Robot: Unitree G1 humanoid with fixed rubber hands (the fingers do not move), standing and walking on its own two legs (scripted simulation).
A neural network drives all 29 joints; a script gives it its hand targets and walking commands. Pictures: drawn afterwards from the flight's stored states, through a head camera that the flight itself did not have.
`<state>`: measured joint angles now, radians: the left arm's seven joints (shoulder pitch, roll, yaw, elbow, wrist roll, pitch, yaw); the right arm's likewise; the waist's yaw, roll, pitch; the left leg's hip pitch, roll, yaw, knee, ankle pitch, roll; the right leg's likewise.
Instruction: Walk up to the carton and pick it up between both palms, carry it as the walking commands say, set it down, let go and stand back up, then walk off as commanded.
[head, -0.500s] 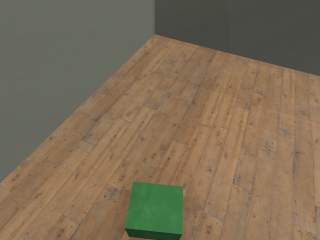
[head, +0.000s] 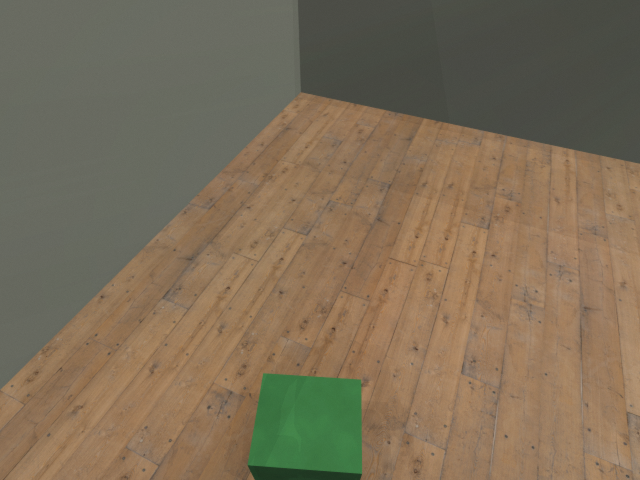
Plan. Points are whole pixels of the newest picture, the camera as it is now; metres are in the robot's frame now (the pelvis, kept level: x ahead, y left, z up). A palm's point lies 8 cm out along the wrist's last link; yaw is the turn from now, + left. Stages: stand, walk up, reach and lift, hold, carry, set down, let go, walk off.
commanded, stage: walk up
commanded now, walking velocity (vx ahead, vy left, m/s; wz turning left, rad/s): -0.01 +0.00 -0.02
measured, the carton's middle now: (309, 433) +0.40 +0.03 -0.67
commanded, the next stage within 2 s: stand in 1.46 s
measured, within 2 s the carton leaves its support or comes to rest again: neither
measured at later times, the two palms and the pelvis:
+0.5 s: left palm out of the picture +0.01 +0.22 -0.15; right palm out of the picture -0.02 -0.23 -0.15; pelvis +0.01 +0.00 +0.00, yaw -3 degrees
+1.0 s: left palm out of the picture +0.05 +0.23 -0.15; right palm out of the picture -0.04 -0.23 -0.15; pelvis +0.00 +0.00 -0.01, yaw -6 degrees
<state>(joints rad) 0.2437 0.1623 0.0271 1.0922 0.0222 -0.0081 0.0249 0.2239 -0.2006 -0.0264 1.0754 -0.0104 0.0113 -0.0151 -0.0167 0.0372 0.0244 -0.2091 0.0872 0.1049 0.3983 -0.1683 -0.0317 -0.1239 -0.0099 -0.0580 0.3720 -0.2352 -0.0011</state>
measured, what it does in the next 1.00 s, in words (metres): stands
